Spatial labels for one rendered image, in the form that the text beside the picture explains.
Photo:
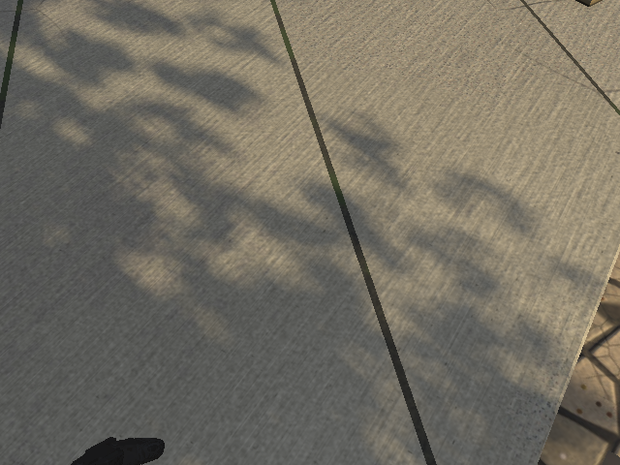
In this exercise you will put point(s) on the robot left hand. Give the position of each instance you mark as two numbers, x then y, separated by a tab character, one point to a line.
123	452

